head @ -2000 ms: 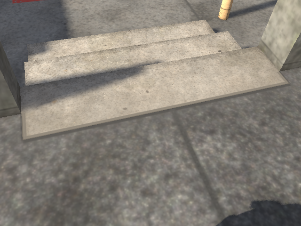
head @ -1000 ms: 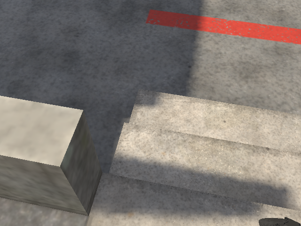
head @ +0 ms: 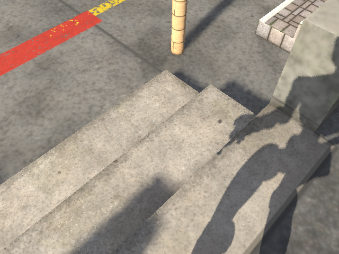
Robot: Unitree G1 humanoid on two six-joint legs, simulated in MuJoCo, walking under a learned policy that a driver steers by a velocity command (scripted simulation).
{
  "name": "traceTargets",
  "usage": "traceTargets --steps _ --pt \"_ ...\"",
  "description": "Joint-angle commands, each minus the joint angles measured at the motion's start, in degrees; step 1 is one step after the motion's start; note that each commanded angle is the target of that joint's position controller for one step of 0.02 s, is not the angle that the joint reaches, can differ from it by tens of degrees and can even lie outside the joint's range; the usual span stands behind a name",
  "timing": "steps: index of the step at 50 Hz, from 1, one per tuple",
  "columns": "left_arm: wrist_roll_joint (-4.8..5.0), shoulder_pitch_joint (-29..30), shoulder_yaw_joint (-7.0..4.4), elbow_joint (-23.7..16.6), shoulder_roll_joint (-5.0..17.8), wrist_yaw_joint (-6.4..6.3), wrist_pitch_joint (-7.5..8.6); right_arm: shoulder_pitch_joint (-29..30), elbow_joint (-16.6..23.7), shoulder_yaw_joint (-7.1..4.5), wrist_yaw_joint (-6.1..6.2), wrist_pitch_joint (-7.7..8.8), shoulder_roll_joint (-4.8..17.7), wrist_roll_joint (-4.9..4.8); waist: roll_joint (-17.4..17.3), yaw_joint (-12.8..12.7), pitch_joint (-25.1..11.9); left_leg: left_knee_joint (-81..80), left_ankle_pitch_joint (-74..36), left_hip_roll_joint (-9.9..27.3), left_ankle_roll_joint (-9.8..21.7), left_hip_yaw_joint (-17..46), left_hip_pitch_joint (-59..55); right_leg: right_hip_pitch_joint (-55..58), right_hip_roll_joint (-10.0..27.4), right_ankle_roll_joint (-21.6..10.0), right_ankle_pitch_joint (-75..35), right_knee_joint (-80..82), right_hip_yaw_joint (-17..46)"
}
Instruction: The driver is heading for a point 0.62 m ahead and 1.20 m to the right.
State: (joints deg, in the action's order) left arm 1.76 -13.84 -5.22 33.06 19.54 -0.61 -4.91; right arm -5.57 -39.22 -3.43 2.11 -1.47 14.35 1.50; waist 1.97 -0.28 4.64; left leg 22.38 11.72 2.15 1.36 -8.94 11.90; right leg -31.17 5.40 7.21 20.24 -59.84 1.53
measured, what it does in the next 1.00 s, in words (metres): steps on the spot, turning right: right foot, then left foot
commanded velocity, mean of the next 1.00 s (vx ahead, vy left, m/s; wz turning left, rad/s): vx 0.00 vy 0.00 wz -1.00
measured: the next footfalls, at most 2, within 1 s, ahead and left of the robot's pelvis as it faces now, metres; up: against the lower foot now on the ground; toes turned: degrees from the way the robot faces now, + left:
right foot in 0.16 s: +0.03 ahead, -0.16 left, +0.00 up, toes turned -14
left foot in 0.64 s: +0.17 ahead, +0.00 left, +0.00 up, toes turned -45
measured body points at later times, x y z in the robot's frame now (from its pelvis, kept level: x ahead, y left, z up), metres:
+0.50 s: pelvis +0.02 -0.06 +0.00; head +0.06 -0.11 +0.44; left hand +0.31 +0.13 -0.06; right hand +0.07 -0.40 -0.10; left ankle +0.14 +0.07 -0.70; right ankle -0.01 -0.15 -0.74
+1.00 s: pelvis +0.05 -0.06 -0.01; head +0.07 -0.11 +0.44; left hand +0.37 -0.04 -0.09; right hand -0.11 -0.33 -0.11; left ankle +0.14 +0.03 -0.74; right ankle -0.06 -0.15 -0.71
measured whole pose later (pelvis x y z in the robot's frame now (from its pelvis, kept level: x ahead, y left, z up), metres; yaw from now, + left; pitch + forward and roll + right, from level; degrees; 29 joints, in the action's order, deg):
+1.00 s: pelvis +0.05 -0.06 -0.01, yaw -58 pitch +2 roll +2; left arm 1.5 -9.8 -5.0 32.4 18.4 0.9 -4.3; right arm -7.1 -38.8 -4.7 1.9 -1.7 16.2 0.0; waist 0.9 1.2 5.8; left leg 24.7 14.5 4.3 -1.0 -12.0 11.6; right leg -28.1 5.7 5.0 19.8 -49.2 -0.8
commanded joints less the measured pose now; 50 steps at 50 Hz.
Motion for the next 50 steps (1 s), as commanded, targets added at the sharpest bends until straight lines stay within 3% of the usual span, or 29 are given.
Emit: traceTargets --steps 1,5,7,8,9,10,11,12,13,14,16,19,21,24,28,30,31,32,33,34,35,36,37,39,41,45,48,50 --pt "-0.17 4.33 -0.46 -5.95 3.24 0.57 0.98 1.03 3.46 -3.96 -0.81 0.42 12.57 -0.49 -10.20 2.51 -7.84 -5.83 -17.21 15.63 11.38 6.52 -9.99 -1.09 0.82 -0.77 0.42 7.27 -3.28" --pt "-0.01 3.75 -1.22 -5.45 3.99 1.48 -0.33 1.44 2.78 -4.78 -2.51 1.20 13.58 -2.29 -11.12 1.08 -9.12 -1.37 -21.95 17.69 8.60 2.19 -9.94 7.24 -0.59 -4.09 -0.04 18.01 -6.47" --pt "0.23 0.76 -2.23 -4.55 4.66 1.77 -0.67 2.05 2.24 -4.78 -2.59 1.14 12.78 -3.69 -10.01 -2.05 -9.81 5.09 -19.36 17.09 4.54 -0.70 -7.16 15.75 -2.47 -7.30 -6.06 28.88 -7.48" --pt "-0.19 -4.08 -3.58 -2.77 7.21 1.06 -0.36 -0.88 0.85 -4.18 -2.92 1.25 10.13 -3.73 -4.32 -3.79 -10.78 14.43 -13.68 13.36 0.70 -3.79 -1.38 25.03 -3.49 -10.21 -14.68 35.29 -4.07" --pt "-0.11 -7.76 -5.91 -2.85 16.04 0.03 0.34 -0.52 3.21 -3.16 -3.02 1.42 6.73 -1.13 14.58 -3.11 -9.71 33.78 18.56 5.86 -4.78 -6.62 18.88 37.55 9.71 -16.63 -45.27 36.33 16.88" --pt "-2.35 -3.95 -5.44 -4.95 18.03 0.68 2.47 4.09 6.99 -2.63 -2.20 1.78 6.35 0.21 17.84 -2.32 -14.47 45.19 28.81 -0.55 -6.69 5.50 29.61 35.45 17.01 -28.04 -44.54 36.92 32.40" --pt "-2.55 -2.92 -4.64 -4.94 14.22 1.47 4.15 7.55 6.99 -3.34 -1.55 1.72 9.57 -0.47 9.45 -4.65 -14.52 49.42 25.75 -0.01 -5.78 10.67 30.99 35.08 15.18 -27.55 -39.82 38.75 27.40" --pt "-1.80 -1.86 -4.02 -3.68 12.87 1.11 4.98 8.55 7.43 -3.25 -1.13 2.06 9.10 -1.32 8.07 -3.13 -11.72 48.31 20.39 0.17 -4.22 12.35 31.64 33.01 12.07 -24.67 -35.21 39.26 23.84" --pt "-0.54 0.84 -3.53 -3.67 11.20 0.53 4.98 6.89 6.24 -3.49 -0.57 2.22 9.63 -0.98 4.28 -1.38 -10.33 45.71 15.69 1.12 -3.77 13.35 31.54 31.98 9.51 -21.87 -31.53 38.90 21.22" --pt "0.22 3.74 -2.93 -4.12 10.04 -0.11 4.58 5.61 5.90 -3.87 -0.33 2.25 10.73 -0.70 4.42 0.23 -9.61 43.18 12.35 0.98 -3.81 13.80 29.79 29.48 8.18 -20.50 -31.40 38.81 19.73" --pt "-0.53 5.69 -2.54 -4.99 9.61 -0.77 4.26 3.27 4.84 -3.85 -0.74 2.33 10.26 -0.70 4.83 1.41 -11.40 41.54 8.25 -1.29 -4.55 13.53 25.22 26.47 6.01 -20.07 -33.76 38.34 18.62" --pt "-0.51 4.51 -2.67 -4.24 9.93 -1.35 3.90 3.94 4.74 -3.01 -1.02 2.23 8.03 -1.07 4.40 0.66 -11.60 32.85 6.15 -4.19 -5.86 14.01 22.99 25.43 3.87 -19.72 -30.98 37.38 20.01" --pt "-0.27 4.95 -2.92 -4.28 10.54 -1.69 3.55 4.48 4.93 -2.90 -1.33 2.12 7.73 -1.17 5.19 0.73 -11.00 27.95 5.71 -5.60 -6.30 14.83 21.27 23.50 2.84 -19.18 -26.26 36.97 22.33" --pt "-0.49 6.04 -3.05 -4.71 10.71 -1.62 3.01 4.82 4.96 -3.04 -1.70 2.36 7.95 -1.23 6.95 0.26 -10.52 22.34 5.54 -7.02 -6.11 15.68 17.62 20.77 1.54 -18.35 -22.07 36.06 26.20" --pt "0.10 7.22 -2.94 -4.93 10.31 -1.33 2.36 2.90 4.63 -3.40 -2.28 3.62 8.87 -1.75 9.54 0.23 -11.55 14.33 6.81 -7.26 -4.70 17.69 12.73 22.12 0.74 -17.75 -25.16 33.75 32.40" --pt "0.59 9.20 -2.53 -5.34 9.45 -1.26 2.15 -0.06 3.60 -3.98 -2.62 4.07 9.27 -1.74 9.25 1.99 -11.82 5.05 1.42 -6.68 -4.00 16.59 5.20 19.99 -1.66 -16.00 -23.75 31.37 33.09" --pt "0.89 9.66 -2.11 -5.73 8.23 -1.24 2.03 -1.99 2.82 -4.43 -2.58 4.18 10.14 -1.60 7.33 2.73 -12.19 -1.38 -5.56 -3.84 -3.05 16.92 -1.07 17.05 -4.23 -13.92 -16.78 28.25 31.22" --pt "0.11 3.37 -0.94 -4.71 3.77 -1.02 1.84 -0.58 3.49 -4.85 -2.16 3.67 13.04 -0.98 -5.31 -1.17 -14.88 -3.18 -10.37 8.61 1.28 27.63 -9.18 11.32 -10.75 -10.62 6.23 16.64 22.88" --pt "0.28 2.24 -1.54 -6.05 6.05 -1.09 2.23 0.65 3.97 -4.82 -1.90 3.27 14.23 0.91 -17.77 -3.11 -10.34 -5.74 -16.54 17.55 10.35 41.32 -7.15 -0.60 -15.62 -7.48 18.10 6.09 14.44" --pt "-0.31 1.59 -3.00 -4.96 11.13 -1.05 2.58 2.32 5.03 -4.40 -1.62 3.47 11.91 0.99 -14.42 -2.72 -7.87 -6.05 -13.86 20.44 13.40 40.86 -4.46 -3.45 -10.11 -5.27 15.12 -3.41 12.81" --pt "0.09 2.23 -3.66 -3.70 12.84 -0.71 2.34 4.23 5.71 -3.53 -1.05 3.38 9.00 0.46 -10.56 -2.54 -6.66 -5.47 -10.36 16.63 11.92 33.94 -2.82 -3.12 -8.62 -4.37 10.72 -6.63 11.31" --pt "0.03 2.78 -3.85 -3.03 11.44 -0.93 1.76 4.46 6.09 -3.02 -0.47 2.54 7.78 -0.66 -8.53 -2.28 -5.12 -5.12 -7.37 13.06 10.52 28.31 -2.59 -4.71 -7.73 -3.35 7.60 -10.37 8.99" --pt "-0.46 2.11 -3.28 -3.08 9.78 -0.80 1.51 4.49 5.91 -2.94 0.35 1.93 7.71 -1.53 -8.71 -1.66 -4.42 -5.32 -7.03 12.45 10.13 24.94 -2.66 -6.27 -6.67 -2.51 5.15 -13.96 7.46" --pt "0.39 3.31 -2.28 -3.83 6.81 -0.29 1.53 2.51 5.75 -2.71 1.35 1.13 8.21 -1.08 -8.95 -0.15 -3.86 -6.19 -10.43 10.64 10.10 18.14 -3.53 -7.33 -4.79 -1.45 2.31 -13.40 3.27" --pt "0.54 6.57 -1.57 -5.35 5.26 -0.16 1.76 -0.79 5.13 -3.04 1.58 0.65 9.23 -0.43 -9.57 2.30 -5.18 -6.07 -14.40 11.86 11.09 15.44 -8.60 -9.32 -2.65 -0.55 1.56 -9.18 1.14" --pt "-0.47 7.47 -1.45 -6.41 4.85 0.75 1.94 -1.59 4.65 -3.89 1.08 0.36 11.80 -0.73 -11.03 3.53 -7.90 -4.87 -20.07 14.20 11.08 9.67 -12.14 -6.59 0.66 -0.25 1.09 1.27 -0.26" --pt "-0.46 5.66 -1.33 -5.55 3.90 1.51 1.67 0.32 4.55 -4.33 0.12 0.31 12.82 -1.34 -11.34 2.48 -9.04 -3.31 -21.19 14.67 9.37 4.37 -8.39 2.65 -0.31 -1.92 -0.75 10.65 -4.14" --pt "-0.22 4.59 -1.75 -5.26 4.55 2.05 1.14 0.67 4.12 -4.55 -0.97 0.91 13.19 -2.18 -11.70 1.59 -9.58 -0.90 -21.22 15.98 7.85 3.28 -8.73 6.36 -0.63 -3.88 -1.25 16.85 -5.24"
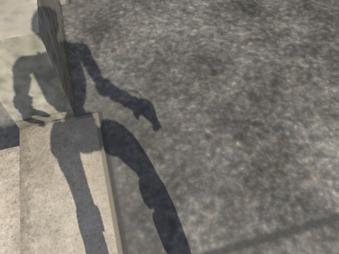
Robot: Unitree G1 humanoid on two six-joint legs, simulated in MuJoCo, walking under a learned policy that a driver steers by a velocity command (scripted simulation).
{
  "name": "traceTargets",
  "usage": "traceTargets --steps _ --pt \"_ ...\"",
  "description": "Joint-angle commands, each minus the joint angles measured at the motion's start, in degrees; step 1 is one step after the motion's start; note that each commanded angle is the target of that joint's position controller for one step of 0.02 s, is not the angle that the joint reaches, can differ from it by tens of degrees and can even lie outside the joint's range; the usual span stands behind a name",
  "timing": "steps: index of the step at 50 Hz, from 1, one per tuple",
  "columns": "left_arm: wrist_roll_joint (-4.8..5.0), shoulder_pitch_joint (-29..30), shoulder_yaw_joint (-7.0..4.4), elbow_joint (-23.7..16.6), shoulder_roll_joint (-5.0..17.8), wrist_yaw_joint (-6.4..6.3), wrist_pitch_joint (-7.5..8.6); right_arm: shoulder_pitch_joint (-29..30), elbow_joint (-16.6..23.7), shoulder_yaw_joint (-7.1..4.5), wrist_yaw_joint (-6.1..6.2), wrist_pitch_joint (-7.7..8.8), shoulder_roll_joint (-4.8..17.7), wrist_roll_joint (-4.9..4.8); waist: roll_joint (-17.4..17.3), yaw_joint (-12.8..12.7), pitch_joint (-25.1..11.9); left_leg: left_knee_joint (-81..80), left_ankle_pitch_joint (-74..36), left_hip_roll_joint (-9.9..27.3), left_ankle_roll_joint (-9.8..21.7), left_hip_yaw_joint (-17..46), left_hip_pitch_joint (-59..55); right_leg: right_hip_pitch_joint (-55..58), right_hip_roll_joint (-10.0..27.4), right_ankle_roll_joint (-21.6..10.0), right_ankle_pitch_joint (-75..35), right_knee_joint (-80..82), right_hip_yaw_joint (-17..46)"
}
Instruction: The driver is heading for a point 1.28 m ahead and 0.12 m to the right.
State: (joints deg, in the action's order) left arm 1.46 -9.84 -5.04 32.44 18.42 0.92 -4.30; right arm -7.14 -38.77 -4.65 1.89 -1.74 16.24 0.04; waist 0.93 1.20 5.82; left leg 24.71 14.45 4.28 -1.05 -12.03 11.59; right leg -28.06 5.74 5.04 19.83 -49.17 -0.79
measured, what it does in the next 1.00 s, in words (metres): walks ahead: right foot, then left foot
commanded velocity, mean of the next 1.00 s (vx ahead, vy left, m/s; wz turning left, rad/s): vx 0.24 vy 0.00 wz -0.27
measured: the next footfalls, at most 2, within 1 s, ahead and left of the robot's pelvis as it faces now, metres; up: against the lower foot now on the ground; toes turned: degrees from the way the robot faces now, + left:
right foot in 0.06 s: +0.06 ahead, -0.14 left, +0.00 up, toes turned -8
left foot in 0.50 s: +0.18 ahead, +0.05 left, +0.00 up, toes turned -35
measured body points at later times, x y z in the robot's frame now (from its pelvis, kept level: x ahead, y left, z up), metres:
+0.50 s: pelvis +0.06 -0.02 -0.01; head +0.09 -0.04 +0.44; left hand +0.36 +0.15 -0.08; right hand +0.10 -0.36 -0.09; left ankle +0.15 +0.07 -0.74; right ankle +0.02 -0.14 -0.74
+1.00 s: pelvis +0.17 -0.05 -0.01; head +0.20 -0.05 +0.44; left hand +0.26 +0.23 -0.12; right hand +0.29 -0.34 -0.09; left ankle +0.29 +0.07 -0.65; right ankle -0.01 -0.14 -0.74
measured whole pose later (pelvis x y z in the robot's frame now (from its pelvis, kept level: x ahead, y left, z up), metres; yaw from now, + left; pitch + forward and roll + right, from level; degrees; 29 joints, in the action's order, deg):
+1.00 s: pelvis +0.17 -0.05 -0.01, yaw -12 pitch +3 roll -2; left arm -0.7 -22.4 -3.4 44.9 16.7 -1.3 4.9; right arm -13.5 -32.8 -3.1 -1.8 1.0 18.2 -2.7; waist -2.2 -3.7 -1.0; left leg 69.3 12.8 4.8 -1.3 1.5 46.3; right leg 3.4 0.6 1.5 22.0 -15.7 -5.0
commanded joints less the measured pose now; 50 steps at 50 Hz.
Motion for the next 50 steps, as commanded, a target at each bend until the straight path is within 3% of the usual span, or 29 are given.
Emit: traceTargets --steps 1,2,3,4,5,6,7,8,10,14,21,24,25,26,27,28,29,30,31,32,35,38,39,40,41,42,44,46,50 --pt "0.17 -0.51 -2.31 -4.27 5.95 0.72 0.30 2.52 3.44 -3.36 -1.17 1.44 11.04 -1.27 -10.16 -0.83 -11.12 -0.80 -23.46 14.11 8.92 5.39 -8.60 5.78 -1.72 -2.98 -2.36 10.48 -3.80" --pt "0.27 -3.63 -2.86 -3.04 6.04 0.61 0.18 3.00 3.17 -3.13 -1.47 1.54 10.03 -1.98 -8.57 -2.87 -11.97 4.34 -21.49 13.20 6.54 3.10 -6.91 11.18 -3.35 -4.68 -6.81 17.02 -4.72" --pt "-0.13 -8.56 -4.23 -1.62 8.79 -0.13 0.45 -0.06 1.75 -2.50 -2.00 1.82 7.67 -1.99 -2.40 -4.91 -12.54 13.58 -15.89 9.87 3.17 0.29 -0.77 20.61 -4.45 -7.31 -14.99 23.35 -1.82" --pt "-0.09 -11.83 -6.74 -2.26 18.46 -1.24 1.05 -0.17 4.30 -1.43 -2.17 2.07 4.48 0.65 16.71 -4.04 -11.32 32.63 15.25 2.38 -2.35 -2.34 19.05 32.66 9.31 -13.95 -43.75 25.53 20.51" --pt "-2.35 -7.55 -6.20 -4.51 20.36 -0.89 2.95 3.84 7.48 -0.79 -1.55 2.34 3.80 1.68 19.70 -2.69 -16.62 44.19 25.12 -3.64 -4.14 9.74 29.80 31.89 16.22 -25.38 -43.90 25.70 35.26" --pt "-2.71 -7.16 -5.44 -4.32 16.40 -0.03 4.35 7.98 7.71 -1.35 -0.96 2.28 7.01 0.74 11.25 -5.82 -17.32 47.87 21.44 -3.05 -2.80 14.77 31.04 31.16 14.28 -24.89 -36.31 27.84 31.23" --pt "-1.92 -6.24 -4.80 -2.93 14.81 -0.03 5.16 9.15 8.02 -1.37 -0.50 2.43 7.01 -0.05 9.48 -4.29 -14.74 46.62 16.09 -2.77 -1.05 16.38 31.49 29.22 11.16 -21.89 -30.16 28.20 28.34" --pt "-0.52 -3.56 -4.28 -2.96 12.79 -0.43 5.07 7.53 6.65 -1.72 0.06 2.36 7.68 0.51 5.81 -2.50 -12.92 44.19 11.76 -1.85 -0.68 17.08 31.70 27.75 8.54 -19.05 -27.35 27.75 25.53" --pt "-0.01 0.35 -2.94 -3.61 10.27 -1.83 3.90 5.81 5.98 -1.91 -0.20 2.29 8.02 0.79 7.10 -0.15 -12.03 40.73 7.26 -3.05 -1.61 17.34 26.85 22.37 5.20 -17.21 -28.65 27.41 22.58" --pt "-0.18 0.39 -3.14 -3.49 10.75 -3.06 3.00 4.81 4.83 -1.21 -0.91 2.69 5.88 0.40 5.85 -0.42 -13.29 29.61 4.36 -6.84 -3.55 17.46 23.28 22.33 2.23 -16.69 -27.33 26.83 23.83" --pt "-0.09 2.41 -3.03 -3.44 10.89 -2.68 1.80 5.66 5.89 -1.29 -2.11 2.99 6.05 -0.21 9.31 -1.55 -12.38 14.63 4.00 -8.78 -2.32 19.79 14.43 17.77 0.20 -16.09 -23.32 23.54 32.99" --pt "-0.74 5.00 -1.34 -3.87 7.81 -2.58 2.24 -0.74 3.28 -1.48 -2.82 3.80 6.95 0.52 9.49 0.12 -14.65 3.52 -8.16 -5.89 -0.41 16.56 2.27 15.16 -1.14 -13.32 -22.30 18.52 29.34" --pt "-1.50 1.70 -0.03 -2.64 4.25 -2.60 2.38 0.77 4.02 -1.28 -2.83 3.89 7.12 1.52 4.83 -1.19 -14.18 -0.30 -15.09 -1.58 1.53 21.00 -2.43 11.85 -4.56 -10.64 -12.41 15.69 26.29" --pt "-2.94 -4.19 1.32 -1.07 0.57 -2.71 2.56 3.80 5.98 -0.67 -2.65 3.67 8.59 2.71 -8.90 -5.05 -12.93 -5.21 -22.57 8.15 6.14 33.81 -3.86 7.92 -12.61 -6.73 9.29 5.57 18.50" --pt "-2.36 -4.15 0.70 -1.28 2.36 -3.00 2.93 4.51 4.99 0.81 -2.94 4.06 5.51 4.32 -16.50 -6.72 -9.26 -10.31 -13.80 13.86 15.78 47.63 4.30 6.99 -12.47 -3.41 17.82 1.74 17.38" --pt "-2.56 -3.48 0.13 -0.15 5.30 -3.23 3.14 7.12 5.64 1.62 -3.31 4.42 3.25 3.07 -13.36 -6.47 -6.23 -11.41 -4.48 12.39 16.57 47.56 6.67 7.53 -8.43 -1.63 13.88 0.39 16.40" --pt "-2.86 -0.59 -0.26 -0.19 6.76 -3.02 3.37 4.80 4.74 1.01 -3.06 3.88 4.78 1.31 -11.11 -4.72 -6.78 -12.19 9.36 9.17 14.33 44.22 4.98 6.62 -7.64 -1.17 9.64 2.13 12.73" --pt "-2.78 1.49 -0.57 -0.17 7.32 -2.76 3.69 -0.19 3.78 -0.70 -2.59 2.93 10.16 -0.55 -11.19 -2.26 -6.57 -13.81 20.79 7.36 13.13 44.36 2.35 3.81 -9.09 -0.71 9.57 1.17 8.96" --pt "-2.46 2.57 -0.64 -0.59 7.55 -2.41 4.38 -3.17 3.19 -1.62 -1.89 2.27 13.33 -1.52 -11.47 -1.25 -5.62 -14.89 25.34 7.90 12.90 46.93 1.17 1.45 -8.69 -0.54 8.76 -0.16 8.09" --pt "-1.87 3.36 -0.28 -0.47 6.74 -1.94 5.25 -5.12 3.06 -1.64 -1.24 2.02 13.80 -1.60 -10.83 -1.15 -5.45 -15.39 25.78 7.19 12.08 46.50 1.60 2.25 -8.68 -0.86 8.50 0.12 7.26" --pt "-1.34 3.48 1.13 0.59 2.26 -1.04 8.58 -6.34 4.14 -1.14 -0.05 1.64 10.35 -2.00 -11.40 -1.73 -5.76 -15.44 18.71 0.77 9.66 40.37 3.51 12.03 -10.49 -3.11 6.59 16.00 5.10" --pt "-0.39 -1.68 0.40 3.87 2.35 -1.27 9.90 -3.40 6.44 -1.16 0.25 1.07 8.88 -2.67 -9.60 -5.20 -5.74 -10.27 13.49 -4.45 6.26 36.40 10.66 27.79 -9.60 -6.14 -8.26 36.39 2.58" --pt "-0.46 -8.61 -0.64 6.42 5.18 -1.86 9.88 -0.57 8.37 -0.79 0.21 1.33 7.30 -2.93 -8.84 -7.89 -7.68 -4.90 11.18 -6.71 2.53 33.28 21.56 41.50 -4.55 -7.46 -9.84 38.05 4.21" --pt "-0.12 -12.65 -0.99 7.53 6.52 -2.35 9.80 -1.80 8.92 0.65 -0.32 1.93 2.21 -3.33 1.03 -8.33 -11.38 13.02 13.99 -8.62 1.18 27.39 31.77 51.32 6.31 -9.05 -5.10 34.47 12.30" --pt "-1.19 -10.13 -1.49 6.98 9.63 -2.29 9.57 -1.85 11.77 0.92 -0.89 3.18 2.15 -3.90 8.07 -6.56 -8.34 22.88 12.54 -7.22 1.23 21.52 43.56 47.51 16.13 -14.39 7.79 35.27 25.17" --pt "-1.92 -7.37 -1.83 6.22 9.32 -2.19 9.94 -1.59 12.91 1.13 -1.41 4.36 3.52 -4.47 11.08 -5.65 -6.95 31.12 11.08 -0.35 0.86 19.43 45.76 41.31 21.23 -17.80 17.99 37.64 31.15" --pt "-1.67 -7.04 -0.39 6.46 4.74 -2.69 10.06 -2.75 10.80 0.35 -2.28 4.17 5.67 -3.64 8.16 -5.57 -3.57 41.45 6.97 0.87 0.02 17.80 50.54 41.38 15.37 -14.59 12.85 38.57 22.30" --pt "-1.77 -9.92 -0.08 7.81 4.81 -2.77 9.89 -1.86 11.00 0.97 -3.06 3.96 4.61 -2.39 3.68 -6.13 -1.10 46.77 2.87 2.24 0.06 16.63 52.38 39.61 12.49 -13.18 3.39 39.04 14.10" --pt "-2.36 -9.07 0.60 9.20 5.06 -2.07 10.18 2.27 12.90 2.41 -4.86 3.85 2.73 -2.78 4.31 -4.98 3.14 44.19 -6.31 3.87 -0.46 14.61 46.58 28.88 8.87 -11.99 -8.06 41.77 0.58"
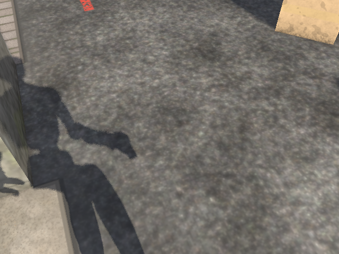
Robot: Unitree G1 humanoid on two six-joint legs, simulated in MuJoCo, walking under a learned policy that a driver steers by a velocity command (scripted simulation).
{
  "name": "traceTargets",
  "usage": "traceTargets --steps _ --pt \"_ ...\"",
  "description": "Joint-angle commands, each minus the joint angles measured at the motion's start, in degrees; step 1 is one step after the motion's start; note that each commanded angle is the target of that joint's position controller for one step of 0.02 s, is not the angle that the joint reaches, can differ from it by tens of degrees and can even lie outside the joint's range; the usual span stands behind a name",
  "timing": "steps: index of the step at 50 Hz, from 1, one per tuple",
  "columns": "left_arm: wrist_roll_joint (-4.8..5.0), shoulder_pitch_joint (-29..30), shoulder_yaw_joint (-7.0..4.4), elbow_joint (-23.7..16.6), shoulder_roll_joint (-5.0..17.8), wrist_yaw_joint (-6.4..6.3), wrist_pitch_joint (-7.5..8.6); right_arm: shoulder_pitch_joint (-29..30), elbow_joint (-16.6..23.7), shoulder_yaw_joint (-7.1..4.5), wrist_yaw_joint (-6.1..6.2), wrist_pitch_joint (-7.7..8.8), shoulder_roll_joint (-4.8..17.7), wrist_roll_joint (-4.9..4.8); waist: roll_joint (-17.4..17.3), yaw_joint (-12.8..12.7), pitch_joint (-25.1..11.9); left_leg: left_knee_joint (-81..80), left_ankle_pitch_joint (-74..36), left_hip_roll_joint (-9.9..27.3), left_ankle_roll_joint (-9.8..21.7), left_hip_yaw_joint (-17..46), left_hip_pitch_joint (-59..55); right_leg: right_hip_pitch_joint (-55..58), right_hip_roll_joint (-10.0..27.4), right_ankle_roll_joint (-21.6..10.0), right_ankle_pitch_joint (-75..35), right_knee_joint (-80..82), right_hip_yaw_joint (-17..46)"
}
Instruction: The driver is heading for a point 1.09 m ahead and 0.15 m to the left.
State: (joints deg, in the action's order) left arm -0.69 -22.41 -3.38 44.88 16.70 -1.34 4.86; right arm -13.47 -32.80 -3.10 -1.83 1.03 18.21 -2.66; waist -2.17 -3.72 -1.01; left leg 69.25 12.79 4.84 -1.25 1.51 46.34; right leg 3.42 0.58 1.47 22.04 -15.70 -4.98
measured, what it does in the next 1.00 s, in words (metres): walks ahead: left foot, then right foot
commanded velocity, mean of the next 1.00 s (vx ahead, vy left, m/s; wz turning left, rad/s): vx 0.96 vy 0.00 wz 0.19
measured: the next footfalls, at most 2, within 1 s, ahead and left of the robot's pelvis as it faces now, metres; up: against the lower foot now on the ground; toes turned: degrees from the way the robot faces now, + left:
left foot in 0.20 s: +0.31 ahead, +0.17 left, +0.00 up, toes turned +16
right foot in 0.66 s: +0.79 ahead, +0.21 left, +0.00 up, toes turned +25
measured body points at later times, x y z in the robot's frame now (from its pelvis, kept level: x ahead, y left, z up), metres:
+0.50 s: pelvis +0.39 +0.14 +0.01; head +0.40 +0.17 +0.46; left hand +0.50 +0.45 -0.05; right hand +0.53 -0.10 -0.10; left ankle +0.27 +0.16 -0.73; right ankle +0.68 +0.06 -0.65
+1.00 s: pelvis +0.86 +0.29 +0.01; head +0.88 +0.29 +0.46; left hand +0.76 +0.54 -0.11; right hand +1.17 +0.15 -0.02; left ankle +1.06 +0.52 -0.66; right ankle +0.76 +0.19 -0.73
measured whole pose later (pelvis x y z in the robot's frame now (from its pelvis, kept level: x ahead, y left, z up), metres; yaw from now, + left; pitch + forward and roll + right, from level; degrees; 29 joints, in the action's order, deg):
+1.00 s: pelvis +0.86 +0.29 +0.01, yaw +10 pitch +0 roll +0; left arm 2.3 -30.4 -2.2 45.2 13.8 0.3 4.6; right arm 1.5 -32.9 0.8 -0.8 8.7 15.6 1.5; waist -1.4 -7.6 2.8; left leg 34.6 -5.9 2.7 -1.7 10.0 39.5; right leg 3.1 -9.4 -7.0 18.4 -17.5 14.5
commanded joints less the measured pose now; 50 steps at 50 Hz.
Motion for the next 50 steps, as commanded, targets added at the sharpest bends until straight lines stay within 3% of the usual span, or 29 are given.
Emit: traceTargets --steps 1,4,6,8,9,10,11,12,13,14,15,16,18,21,24,28,31,32,33,34,35,36,37,38,39,40,43,47,50 --pt "-0.18 4.14 -1.20 -3.20 7.49 0.30 1.14 10.24 7.38 1.09 -1.56 1.12 0.73 -0.04 7.50 -0.08 10.87 -4.34 -7.01 3.37 0.01 -0.69 8.45 -5.16 13.13 -7.82 -11.73 9.54 1.70" --pt "0.30 1.60 -1.69 -1.60 9.35 0.56 1.02 15.41 7.90 2.10 -2.80 1.55 -0.69 -0.06 4.65 -1.25 13.74 -16.86 -8.99 1.69 3.49 -6.53 0.08 -6.16 13.10 -6.87 -21.52 11.41 -4.34" --pt "0.21 0.80 -2.31 -1.00 12.91 0.78 0.72 14.83 7.87 1.22 -2.82 1.54 1.45 -0.07 8.08 1.18 10.22 -20.56 -6.08 -3.50 6.90 -11.60 -8.74 -1.74 13.84 -6.16 -57.49 4.34 -7.20" --pt "0.07 0.82 -3.07 -1.05 16.17 0.49 -0.28 3.58 6.09 -1.33 -2.57 0.90 6.70 -0.61 12.86 9.40 0.86 -19.84 0.82 -9.22 9.92 -13.84 -24.91 -0.51 15.57 -5.72 -84.87 -14.40 -8.22" --pt "0.53 2.82 -3.15 -2.36 16.54 0.49 -0.07 -10.44 2.35 -4.04 -1.95 0.02 11.63 -0.83 11.82 17.06 -6.54 -23.46 -1.27 -11.34 12.61 -12.23 -45.68 -9.16 14.70 -4.74 -84.70 -29.62 -7.82" --pt "0.06 1.47 -1.74 -3.78 11.57 0.39 1.10 -18.83 -1.74 -5.64 -0.71 -1.15 15.05 -1.36 3.16 17.81 -8.19 -25.98 -1.93 -7.86 13.97 -1.23 -66.00 -28.19 8.84 -1.79 -39.70 -50.30 -5.33" --pt "0.42 -3.84 1.34 -9.19 2.85 1.08 3.42 -13.77 0.27 -5.86 -0.17 -0.30 20.37 -0.20 -16.80 8.00 -18.30 -42.03 20.66 9.07 27.21 39.68 -79.07 -48.20 -3.43 0.38 8.62 -75.44 3.42" --pt "1.46 4.77 0.41 -10.26 10.37 1.51 5.84 -16.40 1.78 -4.54 -0.17 0.61 14.26 0.84 -6.16 14.61 -24.96 -51.26 35.08 10.21 24.82 50.39 -77.71 -50.30 -0.85 -2.00 2.16 -74.66 16.08" --pt "3.65 11.71 0.32 -13.29 10.31 1.17 6.33 -16.09 0.32 -4.19 -0.07 1.74 13.10 1.79 -2.85 13.58 -13.21 -55.07 32.07 9.81 21.87 47.72 -68.42 -53.47 0.07 -2.41 -0.90 -72.23 14.37" --pt "3.02 12.14 1.14 -13.77 8.43 0.60 6.46 -13.17 -0.24 -3.90 -0.19 2.81 12.68 1.89 4.91 9.47 -5.79 -55.51 24.64 8.67 20.83 43.20 -56.84 -51.17 2.37 -2.44 -2.83 -67.31 13.79" --pt "1.27 10.75 1.18 -12.70 7.62 0.32 6.01 -8.08 0.30 -3.28 -0.09 3.32 10.74 2.36 6.90 5.75 -2.45 -54.20 16.80 5.94 20.01 36.17 -46.85 -46.24 4.60 -2.43 -4.23 -62.66 14.23" --pt "1.10 7.06 0.96 -11.74 7.74 0.74 4.90 -4.57 1.32 -2.72 0.16 3.49 9.47 3.46 3.60 2.22 -0.52 -54.58 13.83 3.41 20.68 32.04 -39.37 -42.19 5.49 -2.06 -4.95 -60.80 15.10" --pt "0.26 6.87 0.90 -11.13 8.05 1.28 3.16 -2.46 0.85 -1.78 0.76 3.42 6.72 2.51 1.35 0.80 3.97 -57.92 11.70 0.97 21.27 27.02 -31.54 -40.88 6.18 -0.33 -4.98 -54.75 13.81" --pt "-1.72 15.40 1.90 -14.27 6.07 1.64 2.84 -2.63 -1.46 -1.14 2.29 3.60 6.03 1.42 1.43 2.23 10.08 -59.85 -0.92 -3.96 19.01 15.81 -21.65 -38.03 4.67 2.53 -17.61 -38.26 7.91" --pt "-1.00 22.28 3.43 -14.91 1.68 3.05 3.87 -8.68 -5.60 -0.78 2.44 4.33 5.80 1.23 -0.23 8.29 7.81 -61.19 -1.46 -4.77 14.94 9.08 -19.70 -25.39 1.44 1.95 -40.64 -20.74 2.79" --pt "1.89 29.63 2.21 -17.34 4.71 3.46 3.88 -12.97 -9.94 -0.93 2.10 4.32 7.61 1.46 -2.71 11.30 10.00 -60.89 -11.22 1.62 12.95 8.70 -41.06 -35.22 0.87 -1.84 -37.82 -9.60 3.63" --pt "3.02 21.76 -0.23 -16.45 9.07 4.12 3.63 -12.09 -11.80 -0.80 2.60 3.23 9.28 4.68 -5.88 5.10 2.35 -48.43 -54.34 4.87 10.21 5.14 -55.63 -31.77 -4.50 -6.05 -25.13 -12.82 0.06" --pt "3.61 12.24 -1.48 -14.41 11.15 3.91 2.91 -10.26 -11.46 -0.94 2.83 2.49 10.26 6.35 -8.27 -0.17 -3.58 -37.73 -70.02 5.24 9.75 3.98 -57.07 -24.18 -6.32 -7.45 -20.84 -16.50 -1.08" --pt "3.68 -2.23 -2.28 -11.19 12.15 3.54 1.78 -4.53 -9.99 -0.82 3.34 1.70 10.98 6.69 -6.96 -8.46 -8.75 -20.65 -75.37 4.49 8.20 1.19 -49.48 -9.14 -4.62 -9.18 -22.33 -16.05 0.08" --pt "3.23 -13.50 -2.12 -7.64 14.07 3.13 0.51 -2.79 -7.68 0.61 3.80 2.05 6.68 8.08 5.39 -10.18 -15.25 3.28 -38.60 0.08 6.84 0.34 -32.11 10.58 1.97 -10.79 -13.91 -22.81 12.36" --pt "1.96 -11.16 -2.84 -6.83 15.71 4.06 1.61 -15.98 -6.83 2.43 2.08 4.02 -0.22 3.06 30.16 0.67 -22.45 21.02 13.85 -12.05 1.79 5.47 -8.04 27.88 15.86 -24.97 12.43 -6.82 54.49" --pt "1.34 -7.92 -1.95 -8.60 8.02 3.33 1.40 -10.89 -6.81 2.01 1.22 5.99 6.86 1.22 16.90 -3.10 -18.26 19.06 8.26 -7.93 4.58 9.53 -3.21 26.34 14.56 -21.52 21.63 0.25 59.63" --pt "0.42 -5.97 -1.68 -9.42 7.35 2.96 1.18 -1.50 -4.44 1.75 0.55 7.28 8.56 0.57 8.75 -3.73 -10.46 15.98 5.98 -5.59 5.66 9.88 -2.16 18.24 13.41 -19.45 13.62 0.05 51.22" --pt "0.25 -4.06 -1.84 -9.23 8.27 3.59 1.34 3.91 -2.90 2.32 0.61 8.24 6.95 2.10 -2.50 -1.80 -4.50 10.58 5.66 -4.57 6.66 8.87 -4.35 8.31 10.69 -18.50 5.13 1.67 47.20" --pt "0.42 -1.64 -1.57 -9.19 7.77 3.85 1.65 5.48 -2.53 2.25 0.87 8.68 5.57 3.34 -5.30 0.85 -0.85 4.89 4.67 -3.59 6.37 8.96 -5.58 2.00 8.14 -18.81 -1.91 2.30 42.84" --pt "0.33 0.24 -1.18 -9.15 6.85 3.73 1.57 4.39 -2.63 2.36 0.83 8.54 4.48 3.68 -2.80 3.44 1.32 1.93 3.96 -2.84 5.75 9.15 -7.63 -2.85 5.71 -19.16 -6.38 3.54 39.48" --pt "2.62 0.27 -0.77 -7.75 5.29 3.00 1.26 4.42 -1.92 2.20 1.35 7.64 4.13 4.26 0.74 5.28 6.30 -8.26 3.53 -1.08 1.88 7.00 -6.90 -11.19 3.26 -19.85 -11.12 5.72 34.60" --pt "2.78 -2.74 -1.40 -4.98 6.67 1.27 0.78 19.10 4.01 3.38 0.93 8.38 0.17 5.03 3.56 -0.55 10.01 -32.04 -18.50 -5.12 -1.08 1.27 -19.99 -27.78 -2.02 -15.15 -15.94 7.79 27.11" --pt "3.76 -5.77 -1.65 -2.56 6.83 0.94 0.82 19.68 5.12 1.61 1.40 8.52 2.52 2.96 6.11 -1.32 6.74 -39.01 -26.51 -7.02 -1.43 3.70 -31.38 -26.65 -1.02 -12.06 -13.20 5.78 30.22"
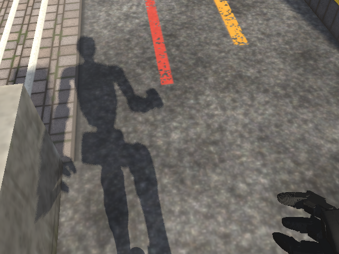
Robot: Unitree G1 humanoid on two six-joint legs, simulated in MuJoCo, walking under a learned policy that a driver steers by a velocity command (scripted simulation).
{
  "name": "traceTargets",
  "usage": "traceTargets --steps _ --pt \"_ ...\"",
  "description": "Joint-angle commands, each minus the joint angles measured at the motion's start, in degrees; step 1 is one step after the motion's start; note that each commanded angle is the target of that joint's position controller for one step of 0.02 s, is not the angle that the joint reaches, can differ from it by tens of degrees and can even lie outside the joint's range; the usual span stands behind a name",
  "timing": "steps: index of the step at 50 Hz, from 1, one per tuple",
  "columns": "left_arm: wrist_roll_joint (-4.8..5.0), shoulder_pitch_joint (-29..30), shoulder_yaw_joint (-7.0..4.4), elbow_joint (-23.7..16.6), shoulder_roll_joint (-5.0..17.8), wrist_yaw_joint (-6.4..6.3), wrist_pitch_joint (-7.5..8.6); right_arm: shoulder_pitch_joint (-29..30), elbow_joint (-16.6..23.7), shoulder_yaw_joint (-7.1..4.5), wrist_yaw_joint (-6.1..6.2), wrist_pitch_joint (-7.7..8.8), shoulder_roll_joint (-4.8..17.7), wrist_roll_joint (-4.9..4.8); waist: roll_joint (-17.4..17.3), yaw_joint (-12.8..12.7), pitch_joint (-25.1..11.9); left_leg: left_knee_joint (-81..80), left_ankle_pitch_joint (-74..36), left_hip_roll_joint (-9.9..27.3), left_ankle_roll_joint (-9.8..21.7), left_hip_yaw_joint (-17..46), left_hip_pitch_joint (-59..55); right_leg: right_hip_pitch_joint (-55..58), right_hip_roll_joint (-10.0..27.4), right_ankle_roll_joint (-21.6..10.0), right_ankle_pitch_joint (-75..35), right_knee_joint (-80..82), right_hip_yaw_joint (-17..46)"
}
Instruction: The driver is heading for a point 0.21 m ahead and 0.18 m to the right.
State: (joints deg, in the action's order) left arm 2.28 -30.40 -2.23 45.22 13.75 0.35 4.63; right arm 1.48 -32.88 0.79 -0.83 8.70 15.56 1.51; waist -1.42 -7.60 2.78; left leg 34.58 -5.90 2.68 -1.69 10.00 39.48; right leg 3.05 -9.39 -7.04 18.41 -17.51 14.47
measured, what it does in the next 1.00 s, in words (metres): walks ahead: left foot, then right foot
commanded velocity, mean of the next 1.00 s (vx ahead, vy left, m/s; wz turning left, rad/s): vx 0.29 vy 0.00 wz -0.25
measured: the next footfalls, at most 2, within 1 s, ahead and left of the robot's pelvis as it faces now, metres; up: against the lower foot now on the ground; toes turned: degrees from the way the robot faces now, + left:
left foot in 0.10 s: +0.34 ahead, +0.16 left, +0.00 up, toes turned -13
right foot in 0.50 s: +0.48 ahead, -0.12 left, +0.00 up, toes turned -11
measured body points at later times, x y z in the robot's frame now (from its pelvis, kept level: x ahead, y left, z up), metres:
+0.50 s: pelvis +0.35 +0.02 -0.01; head +0.37 -0.01 +0.44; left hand +0.64 +0.18 -0.06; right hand +0.28 -0.27 -0.14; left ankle +0.31 +0.17 -0.74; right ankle +0.45 -0.11 -0.74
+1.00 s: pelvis +0.43 +0.02 -0.01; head +0.44 +0.03 +0.44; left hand +0.61 +0.24 -0.13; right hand +0.46 -0.24 -0.13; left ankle +0.45 +0.14 -0.74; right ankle +0.45 -0.11 -0.74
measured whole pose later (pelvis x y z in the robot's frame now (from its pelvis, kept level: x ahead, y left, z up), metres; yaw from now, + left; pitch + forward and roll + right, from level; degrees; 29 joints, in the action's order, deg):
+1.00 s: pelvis +0.43 +0.02 -0.01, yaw -15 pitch -1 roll +0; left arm -0.9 -12.2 -1.8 45.8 13.4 -0.7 -0.6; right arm -13.1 -48.9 0.3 1.5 1.0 13.0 1.0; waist 0.2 -0.3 1.1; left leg 32.8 19.4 0.6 -0.2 -0.1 12.1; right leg -17.6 -1.2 0.7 12.5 -31.3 3.3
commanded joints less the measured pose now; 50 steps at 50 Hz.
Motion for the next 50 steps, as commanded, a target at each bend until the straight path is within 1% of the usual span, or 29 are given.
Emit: traceTargets --steps 1,3,4,5,6,7,8,9,10,11,12,14,17,19,21,24,25,26,27,28,30,33,36,38,39,40,42,46,50 --pt "1.07 2.01 -2.85 -2.50 9.56 -0.87 0.99 5.18 5.60 -2.90 0.70 0.79 6.44 -2.05 5.86 2.77 2.45 -6.28 -5.95 -4.55 -1.05 -3.66 -24.71 -22.37 9.50 -2.88 -10.38 5.46 11.66" --pt "0.68 1.59 -3.39 -1.85 9.52 -1.05 0.21 4.01 6.26 -4.78 1.28 1.13 9.28 -2.91 7.41 4.81 0.42 -9.09 0.96 -5.31 -0.30 -3.59 -26.17 -13.90 10.17 -1.16 -23.45 -1.67 12.85" --pt "-0.14 2.35 -4.00 -1.85 11.27 -1.07 -0.65 -1.98 5.70 -5.95 1.53 1.32 11.26 -2.88 8.32 8.92 -3.66 -9.31 2.00 -5.36 1.07 -5.39 -30.97 -9.89 9.61 0.91 -36.20 -10.91 11.09" --pt "-1.77 4.84 -3.98 -3.41 11.26 -0.97 -1.41 -13.41 3.82 -6.55 1.89 0.91 12.05 -2.63 9.96 14.66 -12.34 -4.95 1.98 -1.22 3.55 -4.30 -42.39 -10.96 9.28 3.05 -40.93 -24.33 9.36" --pt "-4.21 4.84 -2.16 -5.70 5.31 -1.12 -1.67 -25.67 1.56 -6.77 2.43 0.14 15.31 -1.54 0.40 16.22 -22.43 1.75 -7.33 9.71 6.84 6.23 -59.30 -20.74 5.32 4.87 -20.57 -44.71 4.20" --pt "-0.36 -7.18 0.15 -5.80 0.36 -0.85 -1.24 -27.04 -1.93 -6.91 0.68 -0.02 16.92 -0.55 -30.43 9.94 -34.01 -5.75 -7.62 26.08 20.66 38.68 -74.81 -38.89 -0.80 8.28 18.07 -67.61 -0.80" --pt "-0.04 -6.17 -0.59 -3.86 7.04 -1.36 -1.99 -25.10 0.25 -6.17 0.36 -1.11 10.58 -0.56 -17.99 11.75 -31.92 -7.97 2.85 22.05 18.53 38.56 -70.28 -42.21 5.59 8.83 15.30 -70.66 0.04" --pt "-0.18 3.68 -1.25 -5.79 9.78 -1.51 -2.34 -21.13 0.54 -5.17 0.70 -2.00 6.32 -0.46 -10.27 13.25 -21.45 -8.47 -3.91 18.12 16.03 24.57 -61.60 -43.97 7.56 9.12 12.42 -68.59 -3.44" --pt "-1.18 9.74 -1.30 -7.71 10.02 -1.69 -2.46 -17.01 -0.02 -4.61 0.37 -2.42 5.87 -0.22 -0.99 11.78 -11.98 -9.57 -17.42 15.94 15.16 16.90 -49.50 -43.53 9.07 9.60 10.98 -66.27 -6.25" --pt "-2.59 14.89 -1.53 -9.18 9.77 -1.77 -2.12 -17.18 -1.66 -4.67 0.32 -2.27 5.99 -0.76 1.18 11.90 -7.47 -10.72 -25.52 13.58 14.62 12.42 -43.34 -44.08 10.01 9.45 10.88 -61.65 -7.31" --pt "-1.91 14.37 -1.18 -10.13 7.51 -1.52 -2.04 -16.85 -3.25 -4.79 0.50 -2.18 6.94 -0.40 -1.02 9.41 -5.62 -12.66 -26.23 13.11 14.63 10.22 -39.37 -42.85 11.18 8.97 11.15 -59.11 -7.11" --pt "-1.31 13.53 -0.15 -10.27 4.48 -1.37 -2.21 -13.68 -4.94 -4.62 0.64 -2.18 6.29 -1.16 -2.03 6.51 -4.79 -16.30 -25.10 12.06 14.75 6.36 -33.53 -39.61 12.35 8.58 9.98 -47.76 -7.81" --pt "-1.96 15.13 0.77 -10.09 3.97 -0.14 -1.28 -10.51 -6.47 -5.74 1.16 -2.99 10.52 -1.98 -2.80 5.90 -7.73 -19.17 -25.97 8.99 14.17 -2.44 -27.11 -27.85 11.53 8.15 -7.11 -28.37 -10.98" --pt "-1.99 17.41 0.50 -9.70 5.43 1.15 -1.06 -11.05 -7.72 -5.76 1.07 -2.85 10.88 -2.66 -3.98 6.62 -9.14 -19.72 -19.37 7.57 12.60 -4.54 -26.22 -20.44 10.13 7.34 -18.14 -21.40 -10.95" --pt "-2.14 19.84 -0.10 -10.60 7.44 1.57 -1.21 -11.56 -9.06 -5.76 0.78 -2.74 11.37 -3.01 -3.16 6.21 -7.41 -17.99 -15.45 8.39 11.24 -4.54 -26.53 -18.61 10.34 5.81 -20.86 -17.20 -9.65" --pt "-3.37 19.45 -1.37 -10.52 10.17 0.57 -1.26 -15.06 -11.40 -5.43 0.49 -3.14 10.75 -2.87 -0.04 5.04 -6.17 -8.84 -9.66 5.60 7.78 -6.11 -25.28 -11.50 9.11 2.92 -23.67 -11.39 -11.02" --pt "-3.54 18.63 -2.08 -10.94 13.43 -0.05 -1.34 -17.80 -11.78 -4.74 0.40 -2.91 9.30 -1.62 4.78 5.34 -7.35 -1.21 -1.92 1.75 4.94 -8.91 -23.18 -7.21 13.61 0.87 -43.32 -10.46 -7.48" --pt "-5.18 18.58 -1.67 -12.81 14.73 -0.69 -2.10 -25.62 -12.12 -2.99 0.15 -2.77 5.67 -0.51 14.28 8.06 -14.36 12.64 24.14 -2.88 1.12 -11.58 -15.55 2.96 27.70 -8.23 -63.87 -12.39 6.87" --pt "-4.52 17.48 -0.10 -12.64 8.78 -0.36 -2.84 -27.09 -13.34 -2.55 0.02 -4.10 6.15 -1.13 16.01 6.53 -20.53 20.00 44.67 -2.17 -0.72 -7.76 -14.45 3.88 30.90 -12.45 -62.06 -10.77 12.35" --pt "-3.12 18.26 0.39 -11.99 7.14 0.34 -3.19 -25.51 -13.15 -3.21 0.00 -5.40 8.92 -1.76 11.83 6.50 -18.44 22.20 46.53 -0.78 -1.23 -6.02 -12.94 0.73 28.25 -10.89 -50.31 -9.26 11.48" --pt "-2.54 22.14 -0.10 -11.33 8.62 0.98 -3.68 -21.35 -12.71 -3.53 1.17 -7.72 8.79 -1.79 6.26 7.39 -12.19 20.70 41.98 0.85 -2.35 -6.48 -11.20 -6.93 24.64 -7.14 -32.67 -5.33 8.12" --pt "-3.68 27.70 -1.04 -11.53 10.09 0.50 -4.27 -22.78 -13.99 -3.12 2.25 -9.41 6.55 -1.15 8.44 10.17 -9.13 13.64 32.85 0.43 -3.02 -8.66 -21.74 -21.02 20.44 -5.06 -23.41 -1.76 1.63" --pt "-3.24 28.26 -0.42 -10.42 7.12 0.09 -4.44 -22.96 -14.93 -2.49 2.12 -9.24 3.68 -0.65 8.02 10.92 -10.22 2.60 19.76 -0.83 -1.52 -10.20 -30.04 -23.91 18.13 -3.64 -16.02 -2.97 -2.04" --pt "-2.99 25.61 0.46 -8.38 4.03 0.21 -4.33 -21.14 -14.03 -2.28 1.78 -9.14 3.73 0.95 6.14 10.75 -8.62 -5.55 12.64 0.03 0.60 -8.57 -34.12 -26.38 14.65 1.10 -2.86 -4.44 -4.10" --pt "-3.42 23.21 0.57 -7.45 3.54 0.37 -4.33 -18.82 -12.43 -2.69 2.01 -9.18 6.88 1.08 1.25 8.49 -5.43 -9.62 13.57 4.29 2.62 -4.06 -31.33 -26.88 11.51 4.06 4.92 -6.94 -6.23" --pt "-3.31 21.15 0.45 -7.30 3.11 0.29 -4.37 -15.03 -12.41 -3.34 2.37 -9.27 9.23 0.25 -6.49 5.67 -2.82 -12.03 25.38 5.37 5.09 -3.37 -22.62 -22.43 8.26 6.13 2.44 -8.09 -9.87" --pt "-3.27 23.82 -0.30 -6.72 5.04 -0.67 -4.53 -12.74 -12.25 -2.50 2.45 -8.51 5.55 0.57 -5.92 6.98 0.13 -14.97 35.73 2.90 3.81 -3.86 -15.85 -16.78 8.31 7.00 -4.02 -10.57 -10.47" --pt "-3.39 21.62 -0.64 -4.49 4.88 -1.12 -4.36 -15.36 -13.34 -2.25 2.49 -7.07 4.94 -0.52 -1.79 8.05 -1.84 -11.04 23.50 1.53 2.85 -5.97 -21.53 -16.95 9.37 6.13 -10.50 -10.54 -9.21" --pt "-2.95 20.54 -0.82 -2.63 4.66 -1.37 -4.31 -16.04 -14.00 -2.12 2.48 -7.11 4.52 -0.64 0.32 8.39 -3.49 -9.55 17.38 1.08 3.39 -6.51 -23.50 -15.61 9.68 6.36 -15.66 -11.52 -9.16"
